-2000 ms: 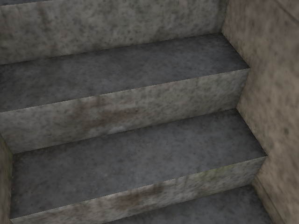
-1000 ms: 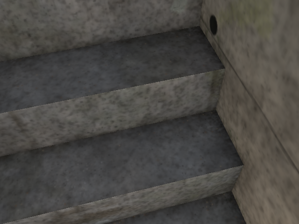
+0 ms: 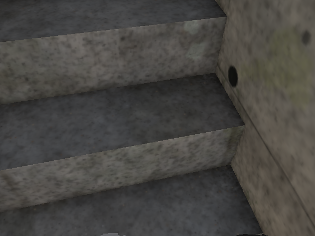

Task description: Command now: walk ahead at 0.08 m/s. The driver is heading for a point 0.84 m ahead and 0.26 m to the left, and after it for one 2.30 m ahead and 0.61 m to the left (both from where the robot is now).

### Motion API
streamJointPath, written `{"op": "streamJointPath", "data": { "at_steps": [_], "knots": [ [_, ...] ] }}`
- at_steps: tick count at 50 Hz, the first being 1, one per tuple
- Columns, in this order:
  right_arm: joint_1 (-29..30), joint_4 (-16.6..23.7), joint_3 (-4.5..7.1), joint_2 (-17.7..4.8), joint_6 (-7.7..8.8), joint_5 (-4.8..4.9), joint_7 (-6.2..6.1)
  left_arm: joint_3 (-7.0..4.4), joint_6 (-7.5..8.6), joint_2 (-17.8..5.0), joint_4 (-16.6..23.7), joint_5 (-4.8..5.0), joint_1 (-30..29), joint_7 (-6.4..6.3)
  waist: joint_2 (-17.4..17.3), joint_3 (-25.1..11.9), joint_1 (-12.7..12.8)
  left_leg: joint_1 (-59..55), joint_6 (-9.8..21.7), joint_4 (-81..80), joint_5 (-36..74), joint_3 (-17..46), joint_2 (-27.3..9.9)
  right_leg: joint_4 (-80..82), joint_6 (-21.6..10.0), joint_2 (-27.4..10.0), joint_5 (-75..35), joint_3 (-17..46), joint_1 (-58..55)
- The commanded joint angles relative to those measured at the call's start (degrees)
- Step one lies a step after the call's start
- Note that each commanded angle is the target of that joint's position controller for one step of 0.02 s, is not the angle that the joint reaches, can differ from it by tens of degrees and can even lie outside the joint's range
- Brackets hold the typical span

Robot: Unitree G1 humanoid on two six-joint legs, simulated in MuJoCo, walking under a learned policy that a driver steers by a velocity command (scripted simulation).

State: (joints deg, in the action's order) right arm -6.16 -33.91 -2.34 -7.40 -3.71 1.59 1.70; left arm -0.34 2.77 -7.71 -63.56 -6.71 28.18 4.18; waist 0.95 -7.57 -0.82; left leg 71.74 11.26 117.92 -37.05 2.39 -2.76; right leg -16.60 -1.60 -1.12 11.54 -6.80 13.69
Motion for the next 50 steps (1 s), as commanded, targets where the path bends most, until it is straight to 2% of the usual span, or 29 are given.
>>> {"op": "streamJointPath", "data": {
  "at_steps": [1,2,3,6,7,8,9,10,12,13,14,16,17,20,22,23,24,25,27,29,30,31,32,33,34,36,40,43,50],
  "knots": [
    [14.27,9.93,-1.77,-4.77,-2.09,-0.50,1.92,-4.63,2.42,-21.26,10.77,2.19,-16.06,1.19,5.73,0.57,-6.23,-24.83,-5.47,-21.36,-13.24,-9.60,3.26,25.47,-15.91,-12.74,5.83,7.88,26.29],
    [4.92,1.36,-3.12,-0.88,-2.05,-1.85,4.10,-2.62,2.84,-15.64,12.44,3.59,-16.96,2.97,4.76,3.60,-5.89,-24.10,-8.81,-18.80,-4.52,-9.80,1.96,18.55,-14.29,-15.35,-11.03,6.29,20.21],
    [-6.44,-5.97,-2.32,-3.09,-1.75,-2.07,3.71,-2.71,2.79,-16.87,13.28,3.81,-15.02,3.94,5.55,1.77,-6.05,-19.38,-9.51,-19.93,6.51,-9.18,3.76,11.19,-14.72,-15.70,-31.44,4.53,8.41],
    [-5.33,-8.16,-1.74,-6.15,-1.45,-1.39,2.31,-3.94,3.12,-16.57,9.18,4.40,-5.69,5.04,12.57,-5.89,-3.48,-22.13,-5.38,-43.55,20.75,-7.40,7.01,-6.64,-15.92,-14.83,-92.58,3.77,-14.48],
    [-4.24,-9.47,-1.83,-7.48,-0.63,0.45,2.01,-3.83,2.54,-14.54,8.22,2.85,0.57,4.87,8.10,-13.61,0.88,-33.65,-0.34,-44.95,36.11,2.36,4.37,-12.41,-11.81,-12.07,-90.53,2.78,-8.97],
    [-6.75,-11.19,-1.19,-9.46,-0.63,0.00,1.67,-3.63,1.46,-12.87,8.61,2.71,-0.70,4.88,1.89,-13.53,0.22,-36.68,2.54,-56.42,26.17,12.55,0.74,-16.72,-8.92,-8.94,-68.12,3.62,-3.01],
    [-5.10,-12.70,-0.31,-11.47,-1.03,-0.64,1.79,-2.90,-0.19,-8.70,9.18,3.41,-3.44,5.75,-5.63,-6.65,0.72,-33.05,3.39,-71.18,3.01,20.48,-1.85,-18.15,-6.64,-4.09,-36.14,3.56,4.47],
    [-4.38,-13.46,-0.22,-10.65,-0.45,-0.90,1.89,-2.12,-1.51,-6.23,8.54,5.03,-4.59,5.70,-8.26,-2.52,-1.20,-29.89,3.39,-78.78,-15.07,28.54,-3.60,-30.37,-2.79,-1.52,-15.23,6.97,9.16],
    [-13.04,-16.10,2.54,-13.62,2.38,-1.71,0.73,-3.19,-2.89,-8.17,7.45,4.64,-10.58,3.26,-19.59,-1.84,-8.09,-38.91,4.80,-85.16,-15.76,43.05,-4.78,-71.41,-2.32,4.09,-0.77,25.22,32.02],
    [3.01,-15.58,3.21,-7.49,2.49,-4.18,-4.59,-2.05,-2.55,-2.05,16.41,3.26,-16.55,-3.76,-9.38,4.02,1.46,-29.11,4.07,-85.56,-12.50,34.81,-7.16,-77.05,-3.14,1.54,-4.39,19.40,24.11],
    [-0.70,-13.88,0.95,-7.50,6.10,0.39,-0.50,-1.02,-0.50,-3.78,9.57,5.41,-13.96,-0.88,-9.57,0.34,-2.50,-36.28,1.28,-78.05,-10.72,32.23,-2.42,-77.07,-0.14,5.38,0.80,26.21,38.32],
    [2.70,-14.83,-0.98,-1.69,8.59,1.66,0.78,-0.80,1.42,-6.23,9.93,5.99,-17.10,-0.19,-1.55,-0.39,1.31,-36.29,-1.78,-74.36,2.09,24.17,-2.53,-71.13,2.17,1.91,6.10,22.84,36.31],
    [8.67,-13.15,-1.42,-1.46,9.01,2.23,0.41,-0.64,1.73,-7.13,8.96,6.45,-15.96,0.08,-2.74,-0.67,3.74,-32.42,-2.77,-75.14,7.01,22.86,-1.93,-71.53,4.74,0.30,9.66,19.99,32.92],
    [13.39,-11.74,-1.01,-7.19,11.25,1.47,-1.23,-1.43,1.78,-9.76,4.79,4.88,-8.38,2.01,-2.86,-2.13,6.84,-23.72,-5.78,-68.87,15.06,11.73,-0.16,-67.58,7.89,-0.45,0.25,13.66,18.70],
    [11.52,-13.75,-2.00,-7.16,11.82,1.70,-0.87,-0.88,2.13,-8.03,6.59,5.46,-9.63,1.43,2.10,0.57,7.34,-31.08,-8.88,-64.85,21.76,5.03,1.64,-40.05,10.24,-1.54,4.20,9.17,18.34],
    [10.38,-14.66,-2.11,-6.83,11.44,1.05,-1.35,-0.81,2.52,-7.93,4.76,5.06,-9.05,2.47,3.26,1.11,5.48,-33.85,-10.25,-58.46,24.45,-0.84,3.90,-26.64,8.36,-2.19,-10.96,7.15,11.85],
    [6.45,-16.83,-1.78,-7.88,10.05,1.45,-1.65,-0.35,3.44,-6.36,5.27,5.32,-11.56,3.48,-1.42,3.31,3.25,-35.96,-9.03,-55.04,25.28,-1.51,4.54,-9.48,9.00,-1.49,-21.55,3.47,7.95],
    [3.15,-18.14,-1.63,-9.40,8.89,1.82,-0.60,0.09,3.42,-5.65,8.08,6.01,-16.93,3.13,-2.61,4.13,2.75,-43.87,-6.20,-59.37,32.54,2.40,2.48,0.58,9.79,0.20,-12.80,2.28,9.08],
    [-3.78,-20.58,-1.39,-10.47,5.60,1.55,0.43,0.83,4.09,-6.29,8.48,6.14,-16.17,3.52,-5.88,2.59,-0.46,-48.07,-2.18,-55.71,42.65,8.36,-0.08,14.07,7.71,-1.34,-33.01,3.52,1.39],
    [-6.58,-19.96,-3.70,-5.87,2.79,0.53,2.73,2.54,4.88,-5.67,7.54,6.67,-9.92,3.25,-4.38,-1.55,-1.71,-46.51,-0.92,-49.75,45.04,15.09,-3.44,17.10,5.46,-4.58,-38.84,4.81,-5.48],
    [-9.16,-15.84,2.06,-5.29,0.00,-6.75,-4.54,-1.28,3.10,-11.96,2.49,10.68,-3.60,-4.20,-6.74,-2.48,-4.67,-44.51,-5.18,-32.38,23.79,-3.47,4.92,14.57,-0.89,-13.30,-74.16,4.10,-12.45],
    [-3.60,-11.87,-5.41,0.39,1.63,1.78,1.51,1.70,5.77,-12.57,6.37,6.12,-7.89,3.45,10.34,-1.52,-7.43,-28.48,-7.07,-38.02,28.91,4.02,2.17,2.88,-2.69,-8.67,-78.83,3.50,-14.74],
    [-4.99,-13.99,-4.17,-2.19,1.62,0.84,2.53,0.39,5.70,-15.98,7.36,5.23,-8.98,5.01,11.86,-4.65,-6.34,-29.59,-7.60,-39.75,27.46,2.44,2.41,-1.39,-3.77,-9.40,-73.61,2.75,-19.16],
    [1.04,-14.06,-4.17,-2.23,1.95,1.08,1.97,1.04,5.51,-13.51,4.87,4.98,0.52,4.86,6.42,-6.70,-1.57,-33.38,-8.11,-34.83,23.62,1.00,2.91,0.39,-4.05,-10.24,-74.81,5.35,-12.83],
    [-0.56,-15.40,-3.84,-3.64,1.31,0.44,2.47,0.65,4.61,-14.68,4.84,4.96,-0.53,4.38,5.07,-6.89,-3.03,-28.90,-6.82,-36.02,22.96,1.55,1.88,0.30,-1.67,-8.01,-58.05,2.48,-16.77],
    [0.53,-17.68,-4.43,-3.65,1.86,-0.42,3.40,0.78,3.42,-11.69,6.10,4.62,0.65,3.84,2.73,-2.98,-0.30,-18.35,-5.88,-33.44,12.92,3.66,-0.38,0.96,0.33,-5.96,-36.88,1.57,-17.41],
    [3.61,-20.24,-4.75,-2.95,3.90,-0.35,4.12,0.52,3.16,-11.54,6.84,4.82,5.33,2.99,1.22,-2.30,1.87,-16.74,-7.38,-29.36,5.61,1.36,-0.64,0.15,0.23,-6.73,-35.76,2.71,-15.94],
    [5.52,-22.85,-4.68,-4.63,6.08,0.18,3.59,1.59,1.08,-6.83,6.13,4.09,3.04,4.18,-0.88,9.23,2.73,-14.13,-9.43,-34.81,-2.93,4.03,-2.00,5.62,-0.45,-6.56,0.53,6.06,-5.39],
    [3.11,-25.70,-4.41,-5.51,7.09,0.07,3.17,3.74,1.57,-4.61,6.67,4.30,5.34,3.92,-0.30,14.33,3.23,-13.58,-10.72,-32.42,-0.34,3.76,-1.57,6.66,0.63,-5.17,10.03,8.74,-0.33]
  ]
}}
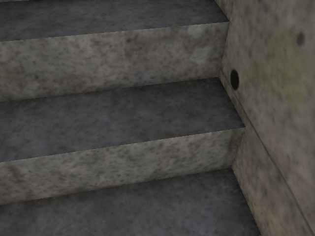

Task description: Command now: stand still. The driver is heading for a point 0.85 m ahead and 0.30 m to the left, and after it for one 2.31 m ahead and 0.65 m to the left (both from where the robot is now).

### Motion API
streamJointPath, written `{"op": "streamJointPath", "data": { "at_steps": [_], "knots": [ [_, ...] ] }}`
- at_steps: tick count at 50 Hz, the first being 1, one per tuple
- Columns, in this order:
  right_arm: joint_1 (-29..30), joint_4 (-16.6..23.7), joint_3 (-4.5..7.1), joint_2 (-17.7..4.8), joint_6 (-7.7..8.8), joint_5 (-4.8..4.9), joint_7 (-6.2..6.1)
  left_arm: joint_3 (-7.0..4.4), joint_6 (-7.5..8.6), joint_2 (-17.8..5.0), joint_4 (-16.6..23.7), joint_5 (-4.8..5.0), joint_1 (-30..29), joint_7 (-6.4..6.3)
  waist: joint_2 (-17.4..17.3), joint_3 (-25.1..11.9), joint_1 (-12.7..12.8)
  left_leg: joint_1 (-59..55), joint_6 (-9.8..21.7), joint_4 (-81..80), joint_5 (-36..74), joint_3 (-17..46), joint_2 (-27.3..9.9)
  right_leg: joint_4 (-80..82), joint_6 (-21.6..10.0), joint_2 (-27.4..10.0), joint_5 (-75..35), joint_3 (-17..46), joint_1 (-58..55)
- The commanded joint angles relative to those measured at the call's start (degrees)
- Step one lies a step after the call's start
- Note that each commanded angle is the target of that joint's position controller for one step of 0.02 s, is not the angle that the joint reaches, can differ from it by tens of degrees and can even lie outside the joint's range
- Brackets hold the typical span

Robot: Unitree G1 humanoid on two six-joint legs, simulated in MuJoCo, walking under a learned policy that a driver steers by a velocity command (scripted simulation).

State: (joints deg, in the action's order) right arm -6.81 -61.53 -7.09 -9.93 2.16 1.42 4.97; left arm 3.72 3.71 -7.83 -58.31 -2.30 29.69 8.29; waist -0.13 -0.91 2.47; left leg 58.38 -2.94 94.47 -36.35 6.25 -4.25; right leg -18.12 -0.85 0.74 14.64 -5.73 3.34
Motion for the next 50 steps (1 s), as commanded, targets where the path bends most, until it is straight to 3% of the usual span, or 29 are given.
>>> {"op": "streamJointPath", "data": {
  "at_steps": [1,5,6,7,8,10,12,14,16,17,18,19,20,21,22,23,25,26,28,32,37,41,43,45,46,47,48,49,50],
  "knots": [
    [3.57,1.47,0.37,-3.15,1.44,0.27,-0.21,-0.11,0.72,-3.98,1.03,-0.08,4.29,-0.22,0.69,7.96,0.05,-0.38,3.25,-9.02,-0.41,-0.17,-0.16,8.15,-0.20,-7.07,7.50,8.05,10.42],
    [3.99,0.85,0.91,-3.47,1.46,0.13,-1.66,-0.41,1.21,-4.73,-2.35,-1.20,8.36,-0.70,4.29,10.14,2.61,10.93,1.13,-2.17,-0.86,-2.28,0.13,11.25,-5.51,-13.97,15.55,17.05,3.99],
    [14.78,10.13,2.77,1.20,-2.64,-1.75,-6.39,-5.39,0.19,-11.81,-2.94,3.17,8.84,-9.19,3.15,7.50,3.30,3.09,6.49,18.93,-2.81,-11.77,2.58,20.38,-16.75,-29.83,-9.95,22.21,10.80],
    [16.21,12.72,3.06,1.66,-3.70,-1.87,-7.71,-4.96,-0.13,-12.09,-2.22,2.60,4.18,-12.06,-0.71,11.94,-0.54,12.51,6.67,26.34,-5.64,-11.54,-1.04,17.66,-17.85,-29.98,-15.05,18.30,5.29],
    [15.86,14.77,2.89,3.75,-4.39,-2.28,-8.14,-5.16,0.22,-11.19,-2.02,2.36,4.70,-13.50,-1.72,10.88,-0.51,18.49,7.90,27.42,-6.23,-11.08,-2.45,14.34,-15.78,-26.00,-14.19,13.22,-1.88],
    [20.61,21.20,1.69,6.64,-5.04,-2.06,-8.12,-4.43,0.66,-6.93,-3.49,2.31,9.24,-15.08,5.25,12.33,1.64,27.42,11.20,24.36,-6.40,-7.26,-4.81,16.16,-13.57,-22.55,-7.68,13.36,-9.14],
    [18.38,23.55,1.12,5.68,-3.64,-0.40,-7.17,-4.05,0.83,-5.09,-3.45,2.35,11.00,-15.42,6.34,8.52,2.39,18.49,12.04,9.64,-8.74,-9.74,-3.43,18.88,-12.03,-19.19,-8.71,10.33,-7.88],
    [10.28,23.60,0.08,7.35,-4.16,0.25,-6.90,-4.86,0.21,-7.11,-0.45,2.72,5.26,-15.91,9.56,1.34,-1.08,-4.38,12.08,-4.40,-12.34,-11.89,-1.42,19.54,-11.46,-18.57,-17.90,3.39,2.06],
    [-0.44,20.68,1.41,5.07,-4.54,-0.58,-7.84,-5.79,0.77,-10.13,1.81,2.95,3.47,-14.25,8.50,-7.17,-2.45,-26.20,11.60,-15.02,-10.40,-20.31,6.42,12.91,-12.98,-20.19,-45.37,0.12,6.23],
    [-5.25,18.99,2.87,2.29,-4.07,-0.31,-8.47,-5.78,0.75,-10.81,1.14,3.16,5.73,-12.82,12.18,-12.37,-2.87,-34.87,12.87,-23.76,-5.71,-16.66,9.85,-0.09,-12.96,-16.55,-67.67,-2.52,4.50],
    [-7.61,18.88,4.85,-0.57,-3.76,-0.18,-8.90,-6.08,1.08,-11.24,3.99,2.71,2.38,-11.28,12.00,-13.70,-5.51,-40.50,14.87,-27.32,-6.89,-3.09,6.91,-11.06,-10.64,-13.83,-68.07,-2.90,14.19],
    [-12.78,17.50,6.89,-4.82,-4.44,-1.14,-10.41,-6.98,1.79,-12.00,7.01,1.69,-3.74,-9.85,3.22,-11.61,-9.38,-39.68,16.95,-41.52,-24.29,13.98,0.19,-25.46,-8.48,-9.39,-52.86,-2.95,22.84],
    [-18.80,14.74,9.10,-10.54,-4.46,-2.44,-11.83,-7.73,1.38,-10.07,11.57,0.42,-15.57,-8.52,-11.45,-9.37,-14.31,-40.45,21.53,-63.72,-41.37,40.64,-7.80,-53.65,-7.62,-1.76,-12.05,1.15,39.55],
    [-19.20,14.05,11.17,-14.60,-2.88,-1.99,-11.81,-7.24,1.08,-4.47,16.20,-3.09,-22.93,-7.78,-10.84,-3.61,-15.39,-36.63,17.10,-78.76,-36.44,50.45,-8.72,-78.58,-6.64,-0.06,-0.56,15.88,47.98],
    [-12.34,14.13,11.56,-13.64,-1.54,-2.91,-11.69,-6.15,0.04,1.45,18.48,-3.10,-20.29,-8.50,-5.62,1.24,-7.82,-32.13,13.55,-76.44,-33.55,47.40,-10.45,-90.28,-5.71,0.00,-1.38,19.51,55.05],
    [-7.44,13.19,11.63,-10.71,-1.00,-2.20,-10.64,-5.67,-1.27,3.10,19.74,-2.70,-19.82,-9.83,-4.54,8.18,-2.51,-24.82,13.16,-71.77,-28.08,39.31,-10.27,-91.32,-4.88,-2.18,-3.99,15.14,58.54],
    [-1.74,11.83,9.74,0.13,-0.47,-3.33,-9.50,-6.43,-2.45,0.79,16.72,-2.72,-11.32,-12.53,-1.29,5.92,2.86,-22.20,12.25,-63.16,-10.73,24.39,-7.37,-95.23,-3.02,0.67,-9.60,12.85,56.54],
    [-2.17,10.43,9.40,2.06,-0.17,-4.12,-8.76,-6.22,-3.20,2.04,16.65,-1.59,-10.22,-12.78,-2.59,5.68,3.95,-21.01,12.19,-61.08,-6.33,18.18,-5.84,-97.28,-2.90,2.18,-12.04,13.58,56.51],
    [-7.42,6.98,9.53,0.47,0.55,-2.55,-7.99,-5.32,-3.48,4.02,19.73,-0.46,-14.46,-12.69,-6.11,7.31,3.24,-26.25,12.40,-65.43,-0.27,11.15,-5.58,-96.67,-2.76,1.72,-10.25,14.88,63.99],
    [-13.69,6.92,10.09,-4.54,2.11,-1.27,-8.77,-5.69,-5.59,1.29,17.02,2.36,-16.19,-12.73,-2.15,7.73,-0.86,-32.17,14.86,-72.46,7.62,7.40,-6.64,-97.02,-0.12,4.39,-8.48,9.50,65.36],
    [-21.16,8.82,11.21,-9.16,5.18,-2.68,-7.95,-5.82,-5.27,0.54,18.57,0.25,-24.54,-13.32,0.04,9.55,-5.13,-53.10,16.11,-77.53,8.18,10.29,-8.68,-105.25,-2.98,3.09,1.99,10.86,83.71],
    [-26.80,8.84,11.18,-8.70,5.98,-3.72,-8.24,-5.08,-4.84,1.52,22.53,-0.29,-33.43,-11.45,0.24,10.14,-6.39,-62.39,16.53,-79.61,7.58,9.47,-10.14,-106.84,-3.58,0.73,7.09,8.60,93.40],
    [-27.12,8.83,10.79,-7.78,5.30,-2.40,-8.50,-3.53,-5.13,2.13,26.52,0.60,-38.84,-10.52,-1.58,11.04,-6.51,-59.56,14.32,-84.95,8.59,6.62,-7.92,-96.62,-3.18,-3.07,9.48,3.07,90.15],
    [-29.68,7.66,10.79,-7.75,5.36,-2.27,-8.87,-3.25,-6.03,2.31,29.81,0.35,-41.05,-10.17,-3.62,9.86,-6.96,-61.77,14.65,-87.45,26.86,4.75,-8.19,-94.50,-4.31,-4.37,11.71,-1.25,88.49],
    [-28.44,8.43,11.05,-9.48,5.00,-0.30,-9.66,-2.08,-6.25,2.06,29.86,0.74,-41.25,-9.88,-2.05,8.11,-7.42,-60.99,15.07,-95.14,37.50,1.55,-8.72,-78.49,-5.83,-6.41,13.75,-5.43,77.03],
    [-38.98,-7.16,3.93,6.60,-1.48,-5.92,0.09,1.81,-9.20,6.81,35.68,-1.40,-57.19,-3.68,-6.45,-6.26,-2.03,-45.92,24.88,-89.97,64.02,4.39,-9.89,-65.75,-14.16,-0.51,26.57,-5.25,66.57],
    [-36.80,-2.90,4.84,0.03,-1.63,-7.54,4.61,0.91,-9.94,6.32,34.41,-1.67,-54.25,-0.48,-15.00,-5.15,-1.44,-48.15,26.42,-90.78,89.96,0.10,-13.71,-72.38,-12.07,1.94,17.63,-8.58,56.78],
    [-25.13,8.10,12.08,-13.54,4.95,1.85,-4.89,-3.58,-6.88,-2.22,21.22,1.41,-20.22,-7.25,-4.86,-10.62,2.59,-58.67,16.35,-78.39,120.79,-12.60,-6.80,-59.49,-11.13,5.00,13.20,-16.43,35.56],
    [-29.07,4.54,12.41,-18.63,7.50,3.32,-6.21,-3.89,-5.60,-2.34,17.61,3.05,-8.77,-10.00,-8.24,-18.61,8.05,-55.91,14.76,-66.57,134.45,-9.86,-9.57,-56.15,-10.74,6.57,13.93,-13.78,19.61]
  ]
}}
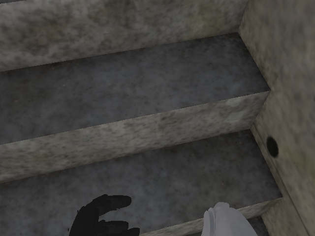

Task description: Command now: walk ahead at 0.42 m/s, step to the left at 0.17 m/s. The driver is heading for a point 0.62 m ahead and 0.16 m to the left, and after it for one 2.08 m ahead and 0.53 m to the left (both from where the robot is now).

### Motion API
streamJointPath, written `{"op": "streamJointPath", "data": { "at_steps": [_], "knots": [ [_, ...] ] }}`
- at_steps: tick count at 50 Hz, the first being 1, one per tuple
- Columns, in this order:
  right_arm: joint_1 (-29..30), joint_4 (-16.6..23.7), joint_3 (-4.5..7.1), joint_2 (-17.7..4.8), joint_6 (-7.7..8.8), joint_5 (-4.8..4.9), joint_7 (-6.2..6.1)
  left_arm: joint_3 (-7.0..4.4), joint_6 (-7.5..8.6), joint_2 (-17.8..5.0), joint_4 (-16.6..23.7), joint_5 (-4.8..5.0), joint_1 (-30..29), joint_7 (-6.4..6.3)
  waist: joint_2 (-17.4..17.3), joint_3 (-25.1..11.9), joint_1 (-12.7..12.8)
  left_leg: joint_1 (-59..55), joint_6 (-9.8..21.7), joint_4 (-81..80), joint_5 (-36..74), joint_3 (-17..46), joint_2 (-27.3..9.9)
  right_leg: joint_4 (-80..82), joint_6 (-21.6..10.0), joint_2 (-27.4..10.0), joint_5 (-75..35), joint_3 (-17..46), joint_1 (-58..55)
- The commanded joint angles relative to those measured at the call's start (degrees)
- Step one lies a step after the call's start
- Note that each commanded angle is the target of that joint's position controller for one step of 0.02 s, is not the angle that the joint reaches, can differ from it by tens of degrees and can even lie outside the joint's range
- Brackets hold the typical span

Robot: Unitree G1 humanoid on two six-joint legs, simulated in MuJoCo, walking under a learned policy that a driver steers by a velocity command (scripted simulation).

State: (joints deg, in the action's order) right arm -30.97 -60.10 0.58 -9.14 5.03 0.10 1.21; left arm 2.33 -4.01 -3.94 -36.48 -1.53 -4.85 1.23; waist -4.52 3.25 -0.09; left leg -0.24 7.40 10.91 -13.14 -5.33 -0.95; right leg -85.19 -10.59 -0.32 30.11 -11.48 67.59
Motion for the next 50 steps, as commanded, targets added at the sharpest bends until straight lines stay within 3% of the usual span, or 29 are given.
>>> {"op": "streamJointPath", "data": {
  "at_steps": [1,2,3,4,5,8,10,14,15,17,19,20,21,23,24,25,27,31,33,38,39,40,43,44,46,47,48,49,50],
  "knots": [
    [-3.45,1.95,5.45,-21.32,5.93,7.50,-2.33,-3.52,2.62,-8.56,-6.35,2.04,32.13,-4.44,-1.51,-26.58,16.16,1.98,1.64,28.91,108.36,2.23,-13.09,23.40,-0.51,7.80,-5.42,-3.34,-55.00],
    [-2.79,4.34,5.33,-19.37,6.70,7.14,-1.72,-5.58,2.84,-11.47,-10.29,0.47,36.30,-5.47,4.52,-28.38,16.98,19.38,-0.03,45.36,91.79,5.63,-7.05,33.51,-6.00,2.06,2.86,15.43,-67.54],
    [7.66,7.25,5.52,-14.67,5.95,5.22,0.19,-8.25,1.10,-18.67,-13.69,-0.95,36.38,-6.12,15.30,-26.67,18.05,32.71,-4.13,77.47,33.50,7.66,9.98,63.53,-17.21,-14.78,12.55,59.71,-65.79],
    [12.78,11.93,5.23,-9.56,5.11,-0.42,1.61,-8.42,1.30,-16.70,-13.59,0.42,28.72,-5.98,4.94,-22.68,11.43,38.24,-3.30,95.40,13.59,18.70,9.94,67.43,-16.68,-15.24,17.73,69.58,-60.45],
    [16.81,15.68,4.07,-4.12,4.04,-2.08,2.22,-8.03,2.66,-14.19,-15.36,2.36,23.61,-5.99,0.19,-14.93,7.06,44.61,-2.82,103.09,13.84,18.58,9.42,64.68,-14.58,-13.64,26.48,63.52,-53.53],
    [20.49,22.39,-0.01,5.69,2.10,-2.41,-0.13,-4.89,7.50,-1.33,-21.61,-0.81,18.71,-5.40,-3.79,-0.67,-2.81,57.45,-0.36,116.49,12.98,21.28,8.77,56.03,-5.95,-10.59,6.87,39.61,-39.29],
    [19.56,23.96,-1.29,7.10,1.27,-1.39,-2.40,-5.33,10.84,-4.68,-23.13,-0.88,23.87,-4.18,0.75,1.66,-2.16,69.44,0.25,123.66,1.60,23.37,7.05,60.55,-3.95,-12.65,-12.92,30.62,-46.95],
    [37.07,32.06,-2.45,7.04,-0.63,1.15,-5.56,-4.80,13.92,-8.32,-27.97,0.25,29.66,-2.15,5.85,8.64,-1.11,85.60,1.54,127.20,-16.99,14.26,3.45,74.49,-2.40,-14.58,-20.32,19.21,-46.86],
    [36.52,33.69,-1.71,-7.17,-6.50,1.00,0.64,-2.22,11.73,-3.46,-25.71,-6.43,27.10,5.48,11.12,-14.00,-3.64,80.14,9.30,109.79,-3.77,15.74,-0.59,64.78,-1.10,-9.22,-7.29,20.85,-44.84],
    [45.24,36.46,0.15,-13.62,-10.49,0.90,3.08,-5.39,7.73,-16.33,-17.66,-5.11,13.15,10.30,13.51,-9.42,-6.56,52.16,7.67,88.61,-8.56,5.12,1.05,84.08,-4.61,-5.79,-23.94,14.67,-14.51],
    [35.91,28.52,-1.45,-6.11,-9.90,1.21,4.24,-5.10,7.70,-21.98,-17.04,-2.09,16.93,11.02,16.38,-15.60,-8.13,45.21,1.65,94.82,-2.36,-2.87,3.25,79.65,-8.53,-14.44,-77.44,14.89,-29.37],
    [31.93,25.43,-3.79,7.96,-5.00,-1.57,-0.18,-8.07,9.77,-20.15,-16.65,2.07,23.70,-1.97,6.19,-11.71,-2.57,44.49,0.94,74.71,-12.38,-13.56,2.65,75.86,-2.18,-9.05,-87.90,-0.37,-50.70],
    [26.15,21.60,-4.79,7.79,-3.05,1.35,-1.91,-7.35,10.86,-20.47,-17.62,4.09,28.28,-5.71,12.20,-18.58,-2.58,35.83,0.04,65.23,-14.12,-11.85,5.43,65.69,-2.65,-8.66,-104.61,3.31,-55.85],
    [13.39,16.77,-1.74,-0.36,-1.47,-0.11,-3.84,-7.92,12.66,-20.72,-14.45,2.44,25.69,-4.92,17.01,-26.25,-7.20,22.33,-0.24,42.51,-18.44,1.08,10.87,42.38,-2.11,-9.70,-105.91,6.16,-61.50],
    [11.27,14.89,1.88,-9.67,-1.40,-2.42,-3.87,-7.59,12.41,-12.74,-8.27,0.08,26.51,-2.49,-5.47,-28.76,-3.71,3.21,9.41,29.44,-23.01,32.68,-3.87,15.52,2.35,-0.21,-51.75,11.96,-32.99],
    [7.75,12.70,4.45,-13.81,-2.33,-2.97,-4.36,-6.87,11.79,-8.16,-7.77,-2.97,19.00,-0.93,-13.11,-26.49,-8.83,7.16,12.52,16.20,-26.44,53.53,-8.90,-15.63,1.65,9.44,-24.51,21.40,-20.73],
    [12.91,10.29,4.77,-10.13,-1.14,-1.21,-3.23,-4.61,11.13,0.51,-1.19,-4.32,15.34,-1.05,-1.29,-12.27,-2.65,11.61,8.29,21.66,-22.66,41.86,-6.65,-30.24,1.20,7.09,-25.36,23.24,-3.88],
    [15.65,7.10,3.17,-2.16,2.90,-0.76,-2.80,-3.98,8.10,-4.07,3.97,-3.48,12.16,-3.24,2.01,-5.52,2.91,17.58,6.46,14.00,-10.21,33.57,-6.87,-40.07,3.63,3.91,-17.27,20.67,0.88],
    [14.53,6.11,3.63,-4.73,4.72,0.11,-2.71,-3.98,6.26,-4.33,6.70,-2.77,9.03,-3.70,4.95,-1.66,4.53,18.97,6.29,10.48,-6.64,30.59,-8.69,-35.52,4.74,0.71,-14.06,20.47,3.50],
    [2.67,6.21,3.69,-8.05,5.03,-1.69,-2.81,-2.25,5.58,0.29,10.88,-1.01,-1.99,-4.39,1.56,3.75,-1.18,6.78,8.91,1.14,-3.96,25.63,-12.34,-49.45,4.21,-0.96,-3.50,12.01,24.47],
    [-6.18,-3.86,-0.89,3.23,0.39,-5.80,1.87,0.06,5.22,-4.05,7.92,0.45,-5.17,0.56,2.52,-6.07,-1.47,-0.08,5.54,11.28,-6.49,23.38,-12.01,-43.50,-4.90,-2.95,-1.46,18.76,36.66],
    [-12.01,-4.45,-1.29,0.75,-1.98,-7.67,5.25,-0.05,4.48,-4.95,9.18,-0.55,-8.66,1.72,3.23,-5.99,-2.11,0.36,4.00,7.40,-5.42,20.00,-9.48,-29.09,-7.71,-4.92,-10.88,12.57,35.87],
    [-5.13,-3.26,1.21,-10.51,-4.10,-3.67,9.44,1.71,-0.20,-4.39,13.21,-0.51,-22.10,4.01,-5.93,-8.92,0.31,37.96,12.17,-15.40,13.60,18.14,-13.29,-9.38,-1.93,-2.04,-8.79,2.46,-13.14],
    [4.60,5.10,4.38,-14.45,2.11,2.65,0.63,-0.70,0.49,-1.42,4.86,1.33,3.84,-1.98,-3.81,-8.01,4.70,26.47,8.26,-10.36,52.20,5.41,-9.19,-2.05,0.58,0.35,-5.06,-6.91,-30.69],
    [-3.79,-0.21,5.21,-20.58,5.16,6.23,-2.40,-2.32,1.78,-3.36,-3.40,5.39,23.78,-5.67,-4.69,-22.00,11.69,13.57,5.19,13.97,92.23,5.83,-10.43,11.14,2.28,5.02,-5.65,-2.74,-50.12],
    [-3.04,-0.28,5.97,-20.91,5.82,7.71,-1.92,-3.56,2.29,-7.29,-5.45,4.94,26.17,-6.20,-5.50,-25.68,13.73,10.96,3.50,25.57,89.05,6.82,-8.70,25.49,3.13,5.84,-9.84,1.41,-57.68],
    [-1.55,3.25,5.78,-15.98,5.86,5.48,-0.94,-6.19,1.71,-13.79,-7.68,1.51,26.68,-6.82,0.59,-23.58,11.55,22.49,1.96,41.23,71.05,11.31,-4.81,40.11,-0.60,-0.65,5.81,25.75,-60.77],
    [2.46,7.51,5.89,-10.32,4.93,3.20,0.85,-8.83,1.45,-20.91,-9.16,-1.13,27.89,-7.55,16.03,-24.52,11.65,36.57,-0.96,71.75,15.12,15.45,7.56,66.51,-8.71,-17.91,21.49,67.17,-62.20],
    [11.61,12.79,5.75,-6.27,2.72,-1.95,0.79,-8.93,2.77,-19.55,-8.80,-0.10,22.00,-7.14,8.98,-20.34,8.21,39.17,-1.53,98.58,13.20,17.86,7.78,72.46,-9.33,-20.25,28.95,74.27,-51.77]
  ]
}}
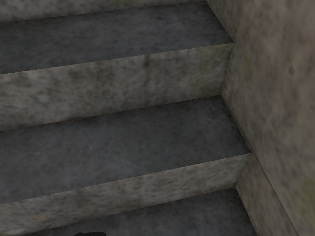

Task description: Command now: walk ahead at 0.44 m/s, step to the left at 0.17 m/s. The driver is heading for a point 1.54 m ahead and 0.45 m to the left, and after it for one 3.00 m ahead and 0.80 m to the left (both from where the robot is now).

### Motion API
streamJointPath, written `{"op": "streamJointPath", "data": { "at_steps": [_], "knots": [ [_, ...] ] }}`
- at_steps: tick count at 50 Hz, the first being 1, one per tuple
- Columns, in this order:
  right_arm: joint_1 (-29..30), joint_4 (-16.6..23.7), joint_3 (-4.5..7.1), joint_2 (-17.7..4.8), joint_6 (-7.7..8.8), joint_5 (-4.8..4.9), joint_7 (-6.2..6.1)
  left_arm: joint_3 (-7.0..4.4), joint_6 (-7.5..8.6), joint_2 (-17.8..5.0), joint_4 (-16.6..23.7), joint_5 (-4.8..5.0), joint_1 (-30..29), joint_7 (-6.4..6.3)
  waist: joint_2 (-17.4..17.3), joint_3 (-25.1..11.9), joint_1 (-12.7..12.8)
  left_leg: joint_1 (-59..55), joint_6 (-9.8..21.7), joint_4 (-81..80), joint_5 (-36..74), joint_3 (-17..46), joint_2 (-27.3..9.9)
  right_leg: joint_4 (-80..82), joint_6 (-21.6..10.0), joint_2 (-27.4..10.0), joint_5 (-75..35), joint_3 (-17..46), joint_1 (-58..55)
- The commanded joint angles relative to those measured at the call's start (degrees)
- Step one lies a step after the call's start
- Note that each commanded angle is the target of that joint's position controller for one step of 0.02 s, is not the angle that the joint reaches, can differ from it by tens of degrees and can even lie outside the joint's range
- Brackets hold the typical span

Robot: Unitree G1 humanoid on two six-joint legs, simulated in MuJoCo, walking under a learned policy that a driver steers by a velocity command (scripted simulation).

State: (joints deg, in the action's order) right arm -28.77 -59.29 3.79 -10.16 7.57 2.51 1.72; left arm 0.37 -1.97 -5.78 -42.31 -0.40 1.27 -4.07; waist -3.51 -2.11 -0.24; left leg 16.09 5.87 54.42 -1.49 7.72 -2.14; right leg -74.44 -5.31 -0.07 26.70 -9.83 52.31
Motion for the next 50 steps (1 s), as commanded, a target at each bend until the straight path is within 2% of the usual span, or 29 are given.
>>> {"op": "streamJointPath", "data": {
  "at_steps": [1,4,8,12,15,17,18,19,20,21,22,25,26,28,33,34,35,36,38,39,40,41,43,44,45,46,47,48,50],
  "knots": [
    [15.47,18.24,0.97,-0.40,-0.94,-6.64,0.40,-5.95,2.80,-13.49,-5.45,0.18,10.23,-1.19,5.12,-7.23,3.22,29.63,1.02,63.88,4.00,2.80,7.86,57.88,-13.15,-17.15,38.48,63.36,-29.02],
    [18.68,24.15,-3.21,7.78,-3.28,-5.70,-1.35,-3.15,6.70,-3.58,-12.97,-1.91,14.22,-0.79,1.62,5.33,-2.06,45.99,4.09,80.25,-4.41,5.02,7.77,51.39,-7.29,-13.95,12.59,38.19,-23.54],
    [24.25,26.91,-4.88,8.29,-6.53,-1.49,-3.45,-1.61,10.84,-3.73,-16.58,-0.43,20.87,0.44,6.18,9.73,-2.42,60.68,4.49,83.17,-20.12,2.06,5.24,59.74,-5.00,-14.69,-8.08,20.89,-29.09],
    [41.02,36.87,-7.39,8.89,-7.71,-1.05,-2.89,-1.33,11.06,-7.21,-17.10,-0.31,23.42,0.20,4.93,10.25,-2.54,58.80,5.31,64.47,-20.83,-8.66,-2.25,71.83,-1.43,-10.16,-9.05,8.06,-24.99],
    [37.50,33.76,-9.17,9.59,-8.45,1.08,-1.28,-1.21,9.70,-11.05,-10.05,1.69,21.19,-2.07,3.96,0.32,0.45,21.94,5.91,31.48,-19.88,-20.03,-1.90,81.55,-5.39,-11.33,-45.81,0.99,-24.32],
    [24.98,27.80,-8.54,9.87,-8.28,-0.53,-1.74,-3.56,11.02,-18.06,-7.54,2.29,22.80,-2.46,12.40,-13.51,-2.21,13.33,4.93,31.97,-24.17,-20.14,4.42,65.14,-5.13,-14.56,-109.80,-0.30,-41.16],
    [16.16,27.10,-6.99,5.19,-7.54,-1.03,-2.56,-5.62,11.80,-21.42,-4.80,2.44,20.88,-1.52,19.03,-20.24,-4.65,11.80,5.46,20.01,-31.53,-14.43,6.03,50.38,-5.27,-15.50,-123.60,3.04,-51.06],
    [12.14,26.52,-5.84,1.44,-7.09,-2.22,-3.10,-6.78,12.19,-21.97,-3.49,3.95,19.26,0.45,20.06,-26.03,-6.61,6.12,5.42,4.32,-32.26,-11.09,8.41,36.02,-4.18,-15.79,-124.03,4.48,-56.50],
    [8.07,23.52,-3.21,-4.10,-6.50,-5.15,-2.95,-6.73,11.60,-18.77,-1.16,1.85,20.88,2.05,17.66,-28.05,-6.45,-2.55,7.92,-6.42,-29.69,3.55,3.37,19.35,-2.20,-12.66,-91.42,9.09,-46.00],
    [9.18,18.52,-0.19,-13.03,-6.82,-4.49,-3.17,-5.60,10.01,-9.79,4.42,-1.19,20.12,4.20,-11.52,-25.03,-3.09,-16.35,13.54,-22.80,-37.03,31.38,-10.15,-3.21,0.11,1.25,-24.92,13.49,-12.46],
    [11.28,19.84,1.29,-11.56,-7.03,-4.58,-3.24,-5.55,9.16,-5.78,4.59,-4.44,15.20,4.19,-5.14,-20.53,-6.04,-10.90,11.44,-30.28,-44.93,39.94,-12.17,-34.33,0.79,6.62,-17.70,27.85,-0.20],
    [16.83,10.72,-0.38,-4.23,-4.54,-2.57,-1.83,-2.35,6.59,1.77,9.74,-5.39,12.79,1.11,-0.45,6.68,3.66,9.43,3.11,-27.78,-35.98,17.02,-7.83,-52.36,-1.98,4.31,-17.91,23.02,17.62],
    [16.00,8.98,-1.76,0.76,-3.78,-2.79,-1.69,-1.94,5.71,1.72,8.93,-4.68,15.29,0.73,2.41,8.38,6.12,13.68,1.93,-28.36,-30.54,12.60,-6.22,-52.25,-1.74,4.63,-16.13,22.65,16.08],
    [14.47,7.10,-2.20,1.88,-1.89,-2.79,-1.53,-2.10,4.52,-0.86,7.76,-3.53,17.43,-0.27,4.08,8.09,7.85,13.00,1.30,-29.44,-14.06,4.93,-5.44,-48.44,0.51,4.15,-16.41,22.47,16.15],
    [5.87,3.62,-1.27,-6.29,1.38,-2.42,-1.56,-0.87,2.64,0.47,9.42,-0.72,5.75,-1.82,0.24,7.24,3.77,1.66,3.68,-39.10,-8.68,1.91,-7.39,-57.71,-0.26,6.15,-9.35,15.98,30.76],
    [0.71,-0.87,-3.65,-1.57,-3.92,-8.16,3.84,1.24,2.44,-2.37,7.56,-1.90,5.01,6.72,3.64,-2.80,5.47,-7.16,9.67,-34.02,-23.65,10.84,-10.57,-59.20,-8.31,4.20,-15.89,19.32,46.44],
    [0.04,-0.41,-4.03,-4.33,-6.92,-9.00,7.89,0.57,1.78,-4.70,7.48,-2.35,1.76,8.82,3.09,0.44,4.89,-8.08,7.33,-37.65,-23.95,8.73,-11.12,-53.52,-11.28,4.47,-21.82,17.42,51.92],
    [-0.95,-0.94,-4.15,-6.51,-7.93,-9.65,9.27,1.35,1.02,-5.15,7.77,-2.04,-0.26,9.32,0.49,-0.78,3.85,-5.33,6.22,-40.19,-20.85,6.86,-10.69,-50.82,-11.51,3.55,-26.99,14.21,52.27],
    [-11.16,-4.61,-4.29,-6.63,-6.43,-8.79,7.76,1.85,0.81,-3.64,9.46,-0.64,-8.49,8.75,-0.22,-4.30,0.84,-11.78,4.65,-41.96,-15.34,2.84,-10.28,-46.31,-9.83,0.67,-26.73,8.12,50.52],
    [-6.44,-2.50,-3.92,-7.73,-6.22,-8.29,8.37,0.76,0.30,-6.84,10.98,1.06,-15.49,8.90,-0.33,-2.89,1.40,-3.18,3.43,-49.01,-8.35,-1.14,-12.01,-40.06,-8.97,-0.28,-17.25,1.62,41.10],
    [-9.28,-2.10,-1.26,-7.24,-1.81,-0.67,-1.29,3.48,0.16,4.02,9.75,-1.68,-12.39,2.64,-0.52,6.83,-3.91,-1.64,0.83,-54.13,1.67,-0.80,-7.27,-39.56,-3.31,1.90,-6.67,-5.42,29.33],
    [-7.31,-2.85,-2.60,-6.83,-0.36,2.10,-4.59,3.67,0.31,2.14,8.23,0.24,-11.05,1.13,5.73,6.46,-2.21,5.35,-1.63,-54.76,22.90,-7.15,-5.17,-23.13,-1.88,2.02,-4.80,-9.31,11.55],
    [-6.96,-2.61,-0.44,-16.80,1.22,3.15,-6.92,3.43,-0.27,1.37,3.12,4.14,4.53,-1.26,-5.25,-11.54,6.06,-2.65,1.08,-38.59,96.97,-10.54,-8.51,-9.34,-2.18,7.43,0.33,-8.52,-18.57],
    [-6.79,-3.15,0.76,-19.02,1.84,3.93,-7.01,2.04,-0.66,-2.33,0.97,5.33,13.27,-1.76,-9.43,-17.03,11.10,-11.09,1.69,-28.99,102.80,-8.59,-10.90,-0.63,-2.96,7.07,-2.32,-4.18,-24.49],
    [-6.23,-2.29,0.54,-16.97,1.89,5.13,-5.64,0.52,0.06,-8.60,-1.29,4.30,16.81,-1.66,-7.50,-23.45,11.90,-15.58,1.56,-17.84,103.54,-9.07,-8.86,8.65,-3.59,7.94,-3.47,-1.31,-32.81],
    [-3.17,-0.95,1.03,-17.33,2.45,5.40,-5.02,-1.05,0.84,-12.45,-4.44,3.69,20.67,-1.28,-10.76,-23.86,14.08,-12.86,2.72,-4.41,92.08,-6.26,-7.62,22.26,-4.61,8.01,-2.36,5.70,-40.25],
    [-1.75,3.64,0.87,-11.19,3.71,3.50,-2.78,-4.27,0.61,-21.18,-7.17,-1.79,28.01,-1.55,6.92,-23.94,14.56,10.25,-3.12,25.44,33.01,-1.08,5.25,38.18,-18.42,-11.48,-22.42,43.81,-53.88],
    [5.07,6.36,2.05,-11.38,3.32,-0.37,-1.31,-5.46,0.60,-18.69,-9.45,-2.92,25.64,-2.33,6.63,-22.86,14.26,20.96,-4.65,60.06,-3.95,5.32,14.03,54.81,-25.16,-19.01,-24.03,71.42,-49.79],
    [22.37,20.62,-1.51,1.04,0.53,-4.29,-1.72,-4.73,4.19,-12.21,-12.39,-0.52,18.78,-1.78,-0.28,-1.28,7.58,44.28,-1.16,80.34,-13.08,6.44,9.60,53.55,-19.35,-16.29,14.02,59.07,-37.26]
  ]
}}
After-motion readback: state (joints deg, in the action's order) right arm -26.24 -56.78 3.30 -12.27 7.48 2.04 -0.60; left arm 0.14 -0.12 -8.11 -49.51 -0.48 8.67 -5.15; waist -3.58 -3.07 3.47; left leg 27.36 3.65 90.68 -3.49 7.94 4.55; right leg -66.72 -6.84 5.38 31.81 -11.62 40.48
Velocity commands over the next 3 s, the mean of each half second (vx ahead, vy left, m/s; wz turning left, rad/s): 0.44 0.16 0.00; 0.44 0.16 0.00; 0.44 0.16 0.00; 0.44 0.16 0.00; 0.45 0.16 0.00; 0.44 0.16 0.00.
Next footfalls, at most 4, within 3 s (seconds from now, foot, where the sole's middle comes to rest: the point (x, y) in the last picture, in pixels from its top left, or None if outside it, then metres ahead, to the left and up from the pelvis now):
0.38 left None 0.32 0.16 -0.43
0.92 right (150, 140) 0.58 0.05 -0.23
1.28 left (30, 44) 0.75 0.38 -0.02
1.76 right None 1.06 0.14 0.18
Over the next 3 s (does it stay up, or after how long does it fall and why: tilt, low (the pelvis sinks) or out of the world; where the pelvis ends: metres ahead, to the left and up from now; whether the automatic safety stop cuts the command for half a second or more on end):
stays up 1.50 0.40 1.38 its command is cut before an obstacle from the start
